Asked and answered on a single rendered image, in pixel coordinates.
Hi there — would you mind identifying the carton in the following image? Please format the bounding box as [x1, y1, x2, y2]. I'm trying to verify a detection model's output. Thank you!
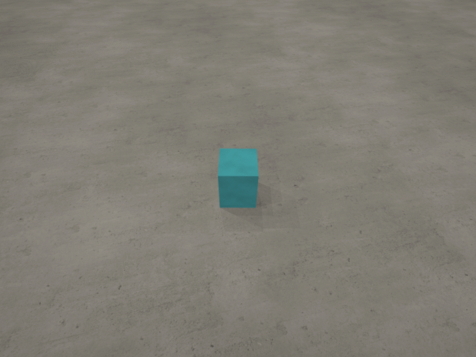
[218, 149, 259, 208]

